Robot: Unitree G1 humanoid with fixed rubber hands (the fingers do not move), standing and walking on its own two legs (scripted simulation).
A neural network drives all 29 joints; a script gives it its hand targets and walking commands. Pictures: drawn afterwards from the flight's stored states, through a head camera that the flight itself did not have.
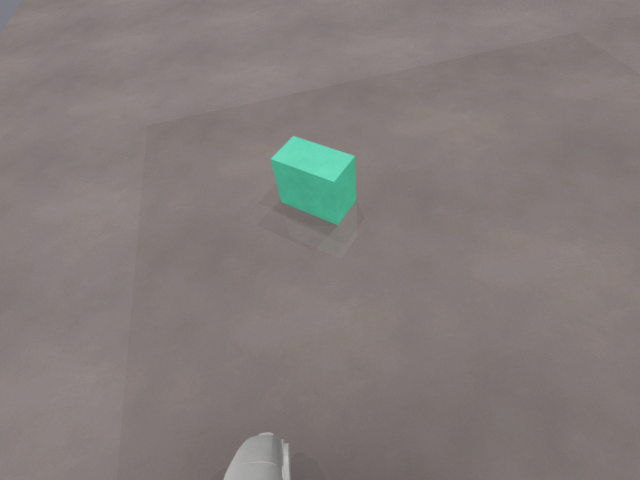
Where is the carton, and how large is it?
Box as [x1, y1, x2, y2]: [271, 136, 355, 224]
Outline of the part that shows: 293,136 271,158 281,201 338,224 355,200 354,156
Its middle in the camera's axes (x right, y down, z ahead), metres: -0.01 -0.23 +1.63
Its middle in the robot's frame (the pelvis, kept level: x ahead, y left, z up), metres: +1.26 +0.11 -0.66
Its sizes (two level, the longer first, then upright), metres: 0.297 0.162 0.253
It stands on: the floor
